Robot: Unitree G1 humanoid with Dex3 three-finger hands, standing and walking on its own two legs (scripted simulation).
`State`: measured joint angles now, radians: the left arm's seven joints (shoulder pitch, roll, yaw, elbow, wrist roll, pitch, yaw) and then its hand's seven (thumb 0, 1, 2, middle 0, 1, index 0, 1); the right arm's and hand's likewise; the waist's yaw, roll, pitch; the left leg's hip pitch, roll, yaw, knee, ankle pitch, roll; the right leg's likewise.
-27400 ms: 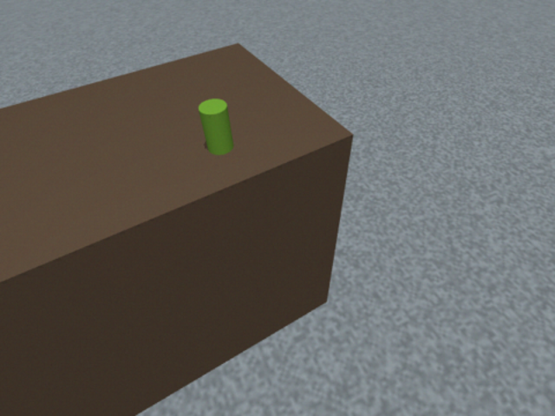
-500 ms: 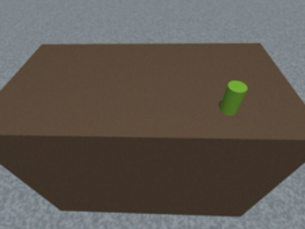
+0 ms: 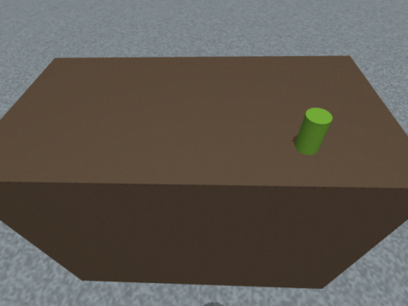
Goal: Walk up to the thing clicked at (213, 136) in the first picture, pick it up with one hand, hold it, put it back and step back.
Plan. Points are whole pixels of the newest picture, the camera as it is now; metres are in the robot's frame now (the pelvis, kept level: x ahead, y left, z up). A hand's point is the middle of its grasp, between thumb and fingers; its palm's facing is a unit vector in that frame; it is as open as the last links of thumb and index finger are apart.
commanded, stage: stand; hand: right
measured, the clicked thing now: (312, 132) +0.48 -0.21 +0.07
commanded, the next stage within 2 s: none
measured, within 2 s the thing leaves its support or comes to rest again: neither
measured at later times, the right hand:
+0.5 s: hand out of the picture +0.08 -0.25 -0.16, palm faces -0.03 +0.94 -0.35, open 7.8 cm
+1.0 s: hand out of the picture +0.07 -0.26 -0.16, palm faces -0.03 +0.94 -0.35, open 7.4 cm
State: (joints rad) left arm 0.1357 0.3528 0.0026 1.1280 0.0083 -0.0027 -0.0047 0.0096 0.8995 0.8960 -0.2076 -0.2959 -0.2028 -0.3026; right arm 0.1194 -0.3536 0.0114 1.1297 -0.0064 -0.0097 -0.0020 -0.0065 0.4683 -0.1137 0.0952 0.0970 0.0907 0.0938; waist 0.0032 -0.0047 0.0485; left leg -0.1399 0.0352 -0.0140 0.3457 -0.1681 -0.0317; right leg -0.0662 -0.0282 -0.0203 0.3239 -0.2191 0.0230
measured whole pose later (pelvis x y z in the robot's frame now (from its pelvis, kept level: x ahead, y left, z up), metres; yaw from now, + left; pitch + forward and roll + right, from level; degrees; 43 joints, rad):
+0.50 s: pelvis +0.01 +0.00 +0.00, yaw +0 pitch -2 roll +0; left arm 0.13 0.35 0.01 1.12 0.01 0.00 0.00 0.01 0.90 0.89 -0.21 -0.30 -0.20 -0.30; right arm 0.12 -0.35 0.01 1.13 -0.01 -0.01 0.00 0.00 -0.82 -0.89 0.21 0.30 0.20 0.29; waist 0.00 0.00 0.05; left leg -0.13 0.03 -0.01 0.34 -0.17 -0.03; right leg -0.06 -0.03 -0.02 0.32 -0.23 0.02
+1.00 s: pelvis +0.00 +0.00 +0.00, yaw +0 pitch -2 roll +0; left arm 0.14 0.35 0.01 1.12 0.01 0.00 0.00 0.01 0.90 0.89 -0.21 -0.30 -0.20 -0.30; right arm 0.12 -0.35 0.00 1.13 -0.01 -0.01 0.00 0.00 -0.90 -0.90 0.21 0.30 0.20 0.30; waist 0.00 0.00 0.05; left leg -0.13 0.04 -0.02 0.33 -0.16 -0.03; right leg -0.06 -0.03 -0.02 0.32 -0.22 0.02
